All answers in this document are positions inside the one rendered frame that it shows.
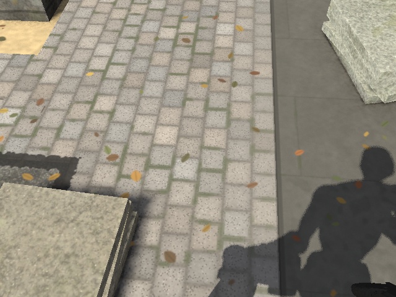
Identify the right robot hand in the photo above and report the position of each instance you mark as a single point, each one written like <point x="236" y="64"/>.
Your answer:
<point x="374" y="289"/>

